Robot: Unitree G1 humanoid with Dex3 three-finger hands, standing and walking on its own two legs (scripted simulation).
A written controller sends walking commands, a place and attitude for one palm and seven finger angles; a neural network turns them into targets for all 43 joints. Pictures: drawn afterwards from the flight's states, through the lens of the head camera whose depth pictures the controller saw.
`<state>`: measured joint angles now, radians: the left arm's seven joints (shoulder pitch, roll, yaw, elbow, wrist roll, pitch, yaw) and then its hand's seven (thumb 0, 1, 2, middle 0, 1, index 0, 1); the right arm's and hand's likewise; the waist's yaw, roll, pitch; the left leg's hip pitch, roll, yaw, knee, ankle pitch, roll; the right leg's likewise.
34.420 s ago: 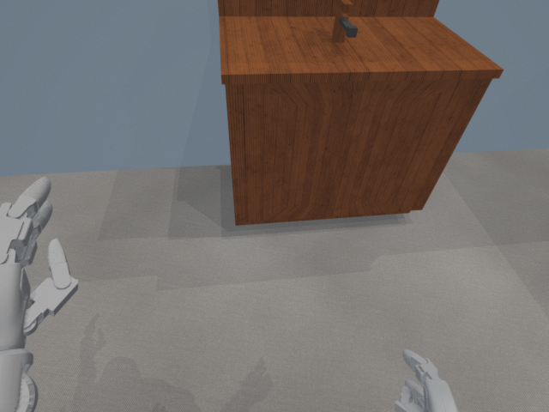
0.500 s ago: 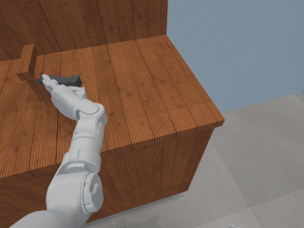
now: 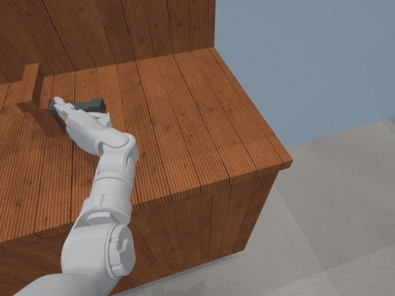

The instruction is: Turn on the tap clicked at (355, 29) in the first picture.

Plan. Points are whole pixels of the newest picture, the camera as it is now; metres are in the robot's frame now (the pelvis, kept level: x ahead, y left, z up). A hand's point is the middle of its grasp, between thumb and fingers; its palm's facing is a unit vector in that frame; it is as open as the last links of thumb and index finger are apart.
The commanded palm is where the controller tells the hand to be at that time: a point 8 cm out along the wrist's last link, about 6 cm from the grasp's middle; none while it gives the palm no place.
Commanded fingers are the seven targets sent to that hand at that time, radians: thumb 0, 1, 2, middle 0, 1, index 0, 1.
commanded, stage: lift the hand up off the lever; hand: left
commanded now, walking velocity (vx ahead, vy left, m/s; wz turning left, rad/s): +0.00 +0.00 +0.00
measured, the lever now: (97, 107) +0.49 +0.21 +0.13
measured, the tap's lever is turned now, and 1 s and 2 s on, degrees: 73 73 73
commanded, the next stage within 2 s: none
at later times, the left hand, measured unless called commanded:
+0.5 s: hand (105, 115) +0.45 +0.18 +0.14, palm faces +0.77 -0.63 -0.10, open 7.8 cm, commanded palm +0.39 +0.19 +0.15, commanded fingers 0.00 0.90 0.90 -0.15 -0.15 -0.15 -0.15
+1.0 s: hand (99, 112) +0.42 +0.17 +0.17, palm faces +0.78 -0.63 -0.08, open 7.8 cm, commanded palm +0.37 +0.19 +0.17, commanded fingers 0.00 0.90 0.90 -0.15 -0.15 -0.15 -0.15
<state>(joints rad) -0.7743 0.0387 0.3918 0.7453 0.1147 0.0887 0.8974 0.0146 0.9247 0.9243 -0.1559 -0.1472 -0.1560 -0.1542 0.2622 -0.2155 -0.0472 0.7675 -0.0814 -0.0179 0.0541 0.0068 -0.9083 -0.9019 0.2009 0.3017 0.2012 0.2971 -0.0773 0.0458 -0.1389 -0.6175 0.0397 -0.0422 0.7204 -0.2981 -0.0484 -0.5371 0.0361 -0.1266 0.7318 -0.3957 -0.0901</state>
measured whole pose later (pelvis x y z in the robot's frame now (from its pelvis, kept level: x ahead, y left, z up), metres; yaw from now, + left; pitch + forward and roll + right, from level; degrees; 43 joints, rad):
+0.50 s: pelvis +0.01 +0.01 +0.01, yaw +1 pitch +8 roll +0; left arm -0.71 -0.02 0.30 0.60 0.08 0.20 0.88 0.01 0.90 0.90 -0.15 -0.15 -0.16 -0.15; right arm 0.19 -0.21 -0.04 0.76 -0.07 -0.02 0.05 0.01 -0.91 -0.90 0.20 0.30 0.20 0.30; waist -0.03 0.04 -0.13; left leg -0.52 0.03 -0.04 0.66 -0.29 -0.04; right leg -0.43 0.03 -0.13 0.67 -0.39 -0.08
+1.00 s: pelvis +0.00 +0.00 +0.01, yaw +1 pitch +5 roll +0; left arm -0.67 -0.03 0.27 0.50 0.06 0.27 0.87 0.01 0.90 0.90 -0.15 -0.15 -0.16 -0.15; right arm 0.18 -0.22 -0.04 0.78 -0.05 -0.02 0.03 0.01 -0.91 -0.90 0.20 0.30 0.20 0.30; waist -0.02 0.05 -0.12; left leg -0.45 0.03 -0.05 0.61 -0.26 -0.05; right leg -0.37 0.03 -0.13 0.63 -0.36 -0.09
